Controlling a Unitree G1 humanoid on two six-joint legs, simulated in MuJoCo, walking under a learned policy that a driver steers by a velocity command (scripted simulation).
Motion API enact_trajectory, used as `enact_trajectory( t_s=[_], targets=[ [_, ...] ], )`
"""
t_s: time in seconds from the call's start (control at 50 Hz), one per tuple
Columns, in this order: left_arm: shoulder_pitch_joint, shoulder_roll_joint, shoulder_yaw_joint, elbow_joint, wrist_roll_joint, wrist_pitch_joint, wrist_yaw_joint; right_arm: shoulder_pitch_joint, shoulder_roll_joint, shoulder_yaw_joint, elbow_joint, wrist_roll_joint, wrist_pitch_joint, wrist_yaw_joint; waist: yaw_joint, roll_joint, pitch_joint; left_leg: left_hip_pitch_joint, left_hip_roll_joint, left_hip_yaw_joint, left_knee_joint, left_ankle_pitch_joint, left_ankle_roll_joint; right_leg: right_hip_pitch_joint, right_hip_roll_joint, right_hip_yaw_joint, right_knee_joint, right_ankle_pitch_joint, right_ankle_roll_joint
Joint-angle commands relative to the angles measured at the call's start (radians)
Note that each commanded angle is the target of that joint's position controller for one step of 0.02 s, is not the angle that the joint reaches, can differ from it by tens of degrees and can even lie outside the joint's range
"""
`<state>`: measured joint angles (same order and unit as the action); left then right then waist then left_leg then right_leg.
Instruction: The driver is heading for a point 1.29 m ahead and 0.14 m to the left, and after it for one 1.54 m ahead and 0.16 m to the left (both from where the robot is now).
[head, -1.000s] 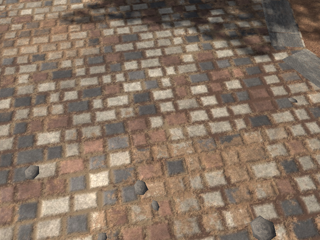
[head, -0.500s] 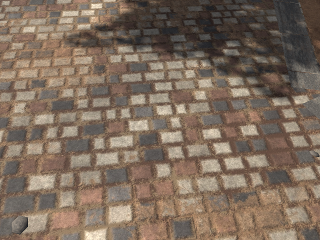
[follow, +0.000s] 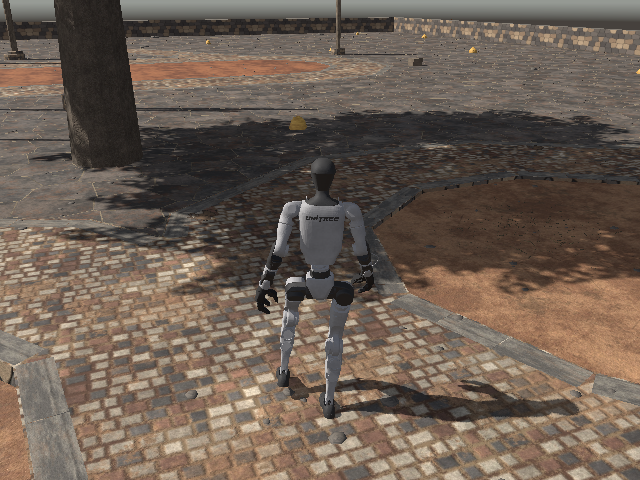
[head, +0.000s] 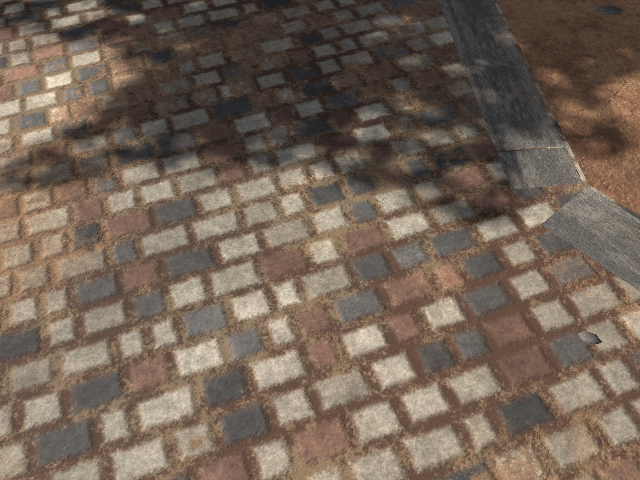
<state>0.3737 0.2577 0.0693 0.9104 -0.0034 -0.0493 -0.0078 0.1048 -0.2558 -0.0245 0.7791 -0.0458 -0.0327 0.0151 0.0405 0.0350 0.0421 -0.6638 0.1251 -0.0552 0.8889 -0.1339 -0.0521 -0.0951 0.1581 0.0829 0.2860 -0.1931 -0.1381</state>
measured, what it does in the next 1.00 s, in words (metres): walks ahead: left foot, then right foot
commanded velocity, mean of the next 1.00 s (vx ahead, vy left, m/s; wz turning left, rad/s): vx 0.50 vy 0.00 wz -0.03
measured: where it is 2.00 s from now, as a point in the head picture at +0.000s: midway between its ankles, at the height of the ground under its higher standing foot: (318, 256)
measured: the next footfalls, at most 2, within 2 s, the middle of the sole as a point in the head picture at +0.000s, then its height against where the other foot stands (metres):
left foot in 0.24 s outside the picture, level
right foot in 0.76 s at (404, 434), level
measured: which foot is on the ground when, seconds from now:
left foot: up 0.00-0.22, down 0.24-0.76, up 0.78-1.00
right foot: down 0.00-0.24, up 0.26-0.74, down 0.76-1.00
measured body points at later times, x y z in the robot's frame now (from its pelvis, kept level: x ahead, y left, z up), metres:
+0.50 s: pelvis +0.28 +0.05 +0.00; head +0.30 +0.07 +0.45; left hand +0.41 +0.30 -0.13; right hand +0.27 -0.21 -0.13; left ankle +0.27 +0.13 -0.75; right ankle +0.31 -0.10 -0.67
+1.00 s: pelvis +0.54 -0.02 +0.00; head +0.55 -0.04 +0.45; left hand +0.58 +0.24 -0.12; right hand +0.59 -0.28 -0.14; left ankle +0.55 +0.13 -0.66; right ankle +0.53 -0.09 -0.74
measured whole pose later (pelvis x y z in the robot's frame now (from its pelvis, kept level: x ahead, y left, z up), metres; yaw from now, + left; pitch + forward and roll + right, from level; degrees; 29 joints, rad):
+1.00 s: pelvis +0.54 -0.02 +0.00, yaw +2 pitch +0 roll +0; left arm 0.30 0.23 0.04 0.91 0.02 -0.10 0.00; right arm 0.29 -0.26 -0.06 0.92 -0.03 -0.01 0.03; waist 0.00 0.04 0.03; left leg -0.55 0.07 -0.02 1.08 -0.22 0.06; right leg -0.11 0.03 -0.17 0.30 -0.18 -0.07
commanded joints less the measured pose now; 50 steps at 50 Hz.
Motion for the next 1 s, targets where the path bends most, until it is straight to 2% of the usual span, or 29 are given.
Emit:
enact_trajectory(
  t_s=[0.02, 0.1, 0.14, 0.18, 0.2, 0.22, 0.24, 0.26, 0.28, 0.3, 0.32, 0.34, 0.38, 0.44, 0.5, 0.56, 0.64, 0.7, 0.72, 0.74, 0.76, 0.78, 0.8, 0.82, 0.84, 0.86, 0.88, 0.9, 1.0],
  targets=[
    [0.081, 0.143, 0.03, -0.037, 0.0, -0.01, 0.007, -0.083, -0.065, -0.01, -0.08, 0.005, -0.007, 0.006, 0.028, -0.092, -0.009, -0.017, -0.043, 0.063, -0.113, 0.113, -0.005, 0.035, -0.241, 0.181, -0.073, 0.389, -0.071],
    [0.135, 0.132, 0.02, -0.02, 0.013, -0.013, 0.019, -0.182, -0.06, 0.002, -0.116, 0.011, -0.019, 0.014, 0.068, -0.1, 0.004, -0.01, -0.073, 0.082, -0.247, 0.139, 0.031, 0.142, -0.27, 0.189, -0.043, 0.482, -0.065],
    [0.129, 0.147, 0.02, -0.02, 0.021, -0.017, 0.026, -0.187, -0.074, 0.0, -0.128, 0.014, -0.028, 0.015, 0.056, -0.109, 0.009, 0.034, -0.088, 0.077, -0.305, 0.105, 0.062, 0.179, -0.302, 0.203, -0.018, 0.54, -0.06],
    [0.076, 0.166, 0.021, -0.028, 0.023, -0.022, 0.03, -0.081, -0.104, -0.011, -0.1, 0.016, -0.036, 0.008, -0.007, -0.12, -0.012, 0.198, -0.124, 0.08, -0.366, 0.031, 0.102, 0.163, -0.31, 0.187, 0.053, 0.701, -0.028],
    [0.063, 0.176, 0.022, -0.027, 0.025, -0.025, 0.028, 0.023, -0.126, -0.022, -0.067, 0.018, -0.041, -0.001, -0.05, -0.117, -0.061, 0.325, -0.156, 0.091, -0.389, -0.006, 0.122, 0.159, -0.295, 0.172, 0.159, 0.817, -0.015],
    [0.048, 0.175, 0.019, -0.026, 0.022, -0.028, 0.021, 0.168, -0.147, -0.033, -0.025, 0.016, -0.05, -0.013, -0.123, -0.08, -0.137, 0.515, -0.142, 0.082, -0.445, 0.032, 0.149, 0.105, -0.251, 0.128, 0.335, 0.794, 0.003],
    [0.055, 0.124, 0.003, -0.055, 0.016, -0.034, 0.015, 0.326, -0.211, -0.049, -0.008, -0.006, -0.057, -0.03, -0.175, 0.008, -0.265, 0.756, 0.06, -0.136, -0.448, -0.076, 0.201, -0.056, -0.2, 0.093, 0.6, 0.503, 0.018],
    [0.215, 0.042, -0.01, -0.048, -0.018, -0.03, 0.01, 0.364, -0.306, -0.079, 0.013, -0.013, -0.045, -0.026, -0.107, 0.262, -0.369, 0.989, 0.31, -0.613, -0.534, -0.099, 0.363, -0.374, -0.007, -0.006, 0.937, -0.261, 0.066],
    [0.155, 0.134, 0.001, -0.032, 0.021, -0.023, 0.018, 0.295, -0.213, -0.065, 0.008, 0.019, -0.031, -0.014, -0.095, 0.086, -0.262, 0.884, 0.275, -0.683, -0.606, -0.232, 0.346, -0.491, -0.066, 0.044, 1.01, -0.296, 0.049],
    [0.055, 0.135, 0.003, -0.051, 0.027, -0.023, 0.011, 0.201, -0.147, -0.049, -0.009, 0.028, -0.031, -0.01, -0.076, 0.007, -0.113, 0.73, 0.232, -0.509, -0.626, -0.232, 0.322, -0.503, -0.111, 0.046, 0.988, -0.201, 0.049],
    [0.002, 0.116, -0.004, -0.066, 0.027, -0.025, 0.004, 0.158, -0.108, -0.039, -0.007, 0.021, -0.036, -0.006, -0.063, -0.026, -0.057, 0.635, 0.182, -0.397, -0.654, -0.132, 0.297, -0.487, -0.142, 0.036, 0.94, -0.147, 0.052],
    [-0.016, 0.107, -0.004, -0.071, 0.031, -0.018, -0.003, 0.159, -0.094, -0.033, 0.006, 0.021, -0.042, -0.008, -0.048, 0.001, -0.027, 0.582, 0.14, -0.307, -0.671, -0.035, 0.275, -0.468, -0.166, 0.023, 0.898, -0.133, 0.057],
    [0.006, 0.084, -0.012, -0.064, 0.042, 0.001, -0.014, 0.185, -0.082, -0.027, 0.038, 0.028, -0.056, -0.008, -0.02, 0.051, -0.033, 0.53, 0.09, -0.207, -0.699, 0.082, 0.252, -0.411, -0.183, -0.001, 0.843, -0.116, 0.076],
    [-0.048, 0.067, -0.019, -0.079, 0.047, 0.012, -0.025, 0.239, -0.103, -0.034, 0.073, 0.039, -0.071, -0.005, -0.018, 0.048, -0.02, 0.537, 0.08, -0.142, -0.741, 0.156, 0.27, -0.474, -0.213, -0.043, 0.781, -0.065, 0.1],
    [-0.191, 0.055, -0.03, -0.125, 0.044, 0.012, -0.029, 0.285, -0.1, -0.033, 0.101, 0.04, -0.067, -0.004, -0.044, 0.037, 0.019, 0.555, 0.055, -0.087, -0.78, 0.179, 0.266, -0.553, -0.247, -0.083, 0.645, 0.038, 0.126],
    [-0.303, 0.031, -0.046, -0.158, 0.037, 0.007, -0.033, 0.325, -0.104, -0.034, 0.125, 0.042, -0.065, -0.003, -0.071, 0.038, 0.028, 0.565, 0.03, -0.031, -0.773, 0.25, 0.245, -0.516, -0.239, -0.12, 0.47, 0.135, 0.134],
    [-0.397, 0.038, -0.051, -0.185, 0.031, 0.002, -0.028, 0.379, -0.117, -0.036, 0.155, 0.035, -0.062, -0.007, -0.098, 0.041, 0.032, 0.641, 0.06, -0.021, -0.734, 0.33, 0.236, -0.471, -0.211, -0.142, 0.334, 0.162, 0.113],
    [-0.392, 0.058, -0.044, -0.192, 0.032, -0.006, -0.02, 0.373, -0.13, -0.04, 0.17, 0.029, -0.055, -0.016, -0.076, 0.044, 0.031, 0.711, 0.098, -0.027, -0.666, 0.449, 0.223, -0.417, -0.19, -0.142, 0.274, 0.077, 0.074],
    [-0.347, 0.068, -0.038, -0.179, 0.035, -0.011, -0.015, 0.366, -0.132, -0.04, 0.174, 0.029, -0.052, -0.019, -0.052, 0.041, 0.012, 0.711, 0.095, -0.029, -0.596, 0.559, 0.212, -0.337, -0.168, -0.143, 0.244, 0.043, 0.06],
    [-0.232, 0.08, -0.028, -0.142, 0.04, -0.02, -0.008, 0.354, -0.136, -0.04, 0.177, 0.032, -0.048, -0.019, 0.003, 0.023, -0.043, 0.696, 0.07, -0.013, -0.462, 0.645, 0.198, -0.193, -0.139, -0.152, 0.182, 0.047, 0.041],
    [-0.068, 0.12, -0.011, -0.089, 0.055, -0.033, 0.004, 0.348, -0.122, -0.034, 0.17, 0.037, -0.048, -0.018, 0.065, -0.016, -0.141, 0.59, 0.022, 0.016, -0.269, 0.557, 0.179, 0.044, -0.18, -0.108, 0.156, 0.063, 0.012],
    [0.082, 0.216, 0.013, -0.076, 0.081, -0.04, 0.019, 0.365, -0.049, -0.013, 0.121, 0.059, -0.052, -0.013, 0.1, -0.159, -0.286, 0.329, -0.064, 0.067, 0.053, 0.177, 0.146, 0.33, -0.458, 0.21, 0.125, -0.045, -0.055],
    [0.085, 0.262, 0.029, -0.068, 0.061, -0.024, 0.013, 0.457, -0.024, -0.014, 0.13, 0.065, -0.044, -0.019, 0.057, -0.293, -0.358, 0.106, -0.19, 0.068, 0.286, -0.418, 0.136, 0.413, -0.628, 0.538, 0.013, -0.073, -0.136],
    [0.002, 0.176, 0.012, -0.08, 0.034, -0.016, 0.008, 0.375, -0.118, -0.04, 0.142, 0.039, -0.03, -0.026, 0.036, -0.116, -0.211, 0.052, -0.122, -0.012, 0.334, -0.342, 0.149, 0.277, -0.565, 0.45, -0.012, -0.172, -0.099],
    [-0.088, 0.117, -0.004, -0.092, 0.027, -0.02, 0.005, 0.326, -0.095, -0.04, 0.131, 0.04, -0.032, -0.017, 0.004, -0.101, -0.09, 0.057, -0.087, -0.016, 0.301, -0.251, 0.149, 0.132, -0.522, 0.309, -0.06, -0.146, -0.071],
    [-0.13, 0.079, -0.013, -0.094, 0.029, -0.027, 0.003, 0.309, -0.07, -0.037, 0.133, 0.04, -0.027, -0.012, -0.018, -0.099, -0.042, 0.091, -0.059, -0.008, 0.263, -0.198, 0.144, 0.046, -0.477, 0.208, -0.101, -0.083, -0.038],
    [-0.136, 0.06, -0.019, -0.085, 0.026, -0.034, 0.007, 0.309, -0.062, -0.039, 0.139, 0.026, -0.015, -0.005, -0.037, -0.107, -0.009, 0.12, -0.045, -0.003, 0.242, -0.171, 0.136, -0.013, -0.437, 0.12, -0.125, -0.022, -0.007],
    [-0.132, 0.061, -0.019, -0.076, 0.024, -0.042, 0.011, 0.327, -0.046, -0.038, 0.142, 0.018, -0.002, 0.003, -0.054, -0.139, -0.011, 0.15, -0.038, 0.005, 0.235, -0.155, 0.125, -0.049, -0.428, 0.071, -0.138, 0.025, -0.003],
    [-0.057, 0.074, -0.009, -0.036, 0.017, -0.069, 0.017, 0.197, -0.027, -0.044, 0.096, 0.017, 0.023, 0.025, -0.058, -0.098, 0.017, 0.013, -0.02, 0.025, 0.202, -0.013, 0.099, -0.009, -0.407, -0.097, -0.168, 0.21, -0.003]
  ],
)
